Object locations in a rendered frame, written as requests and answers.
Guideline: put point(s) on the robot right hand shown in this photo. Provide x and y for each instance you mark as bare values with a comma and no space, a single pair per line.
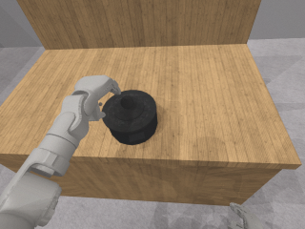
250,220

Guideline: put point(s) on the robot left hand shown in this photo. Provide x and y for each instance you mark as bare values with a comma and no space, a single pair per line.
100,85

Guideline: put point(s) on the table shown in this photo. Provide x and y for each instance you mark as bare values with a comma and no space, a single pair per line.
219,137

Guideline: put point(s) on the pot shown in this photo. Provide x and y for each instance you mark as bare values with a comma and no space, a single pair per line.
139,136

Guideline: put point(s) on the knob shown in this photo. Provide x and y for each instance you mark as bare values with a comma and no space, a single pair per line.
126,102

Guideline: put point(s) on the left robot forearm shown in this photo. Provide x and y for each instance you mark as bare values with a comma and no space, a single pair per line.
52,156

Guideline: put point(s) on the lid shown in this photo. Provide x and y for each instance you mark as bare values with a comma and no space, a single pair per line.
134,119

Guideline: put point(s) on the robot left upper arm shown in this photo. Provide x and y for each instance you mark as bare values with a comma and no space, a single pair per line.
31,203

